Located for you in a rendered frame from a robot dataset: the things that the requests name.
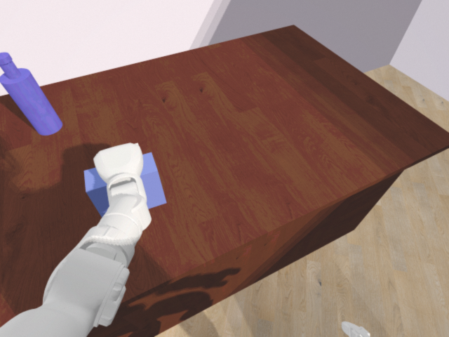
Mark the robot left forearm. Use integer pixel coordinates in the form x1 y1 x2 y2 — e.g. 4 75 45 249
43 173 152 304

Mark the table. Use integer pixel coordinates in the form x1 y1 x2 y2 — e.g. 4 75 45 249
0 25 449 337

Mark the robot right hand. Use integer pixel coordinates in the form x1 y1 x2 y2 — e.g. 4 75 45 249
342 322 370 337

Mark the robot left upper arm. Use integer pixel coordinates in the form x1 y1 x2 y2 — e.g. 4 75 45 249
0 249 130 337

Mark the robot left hand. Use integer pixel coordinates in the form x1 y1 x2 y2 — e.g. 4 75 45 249
93 143 143 183

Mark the sponge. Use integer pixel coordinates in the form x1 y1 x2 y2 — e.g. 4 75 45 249
84 152 167 217

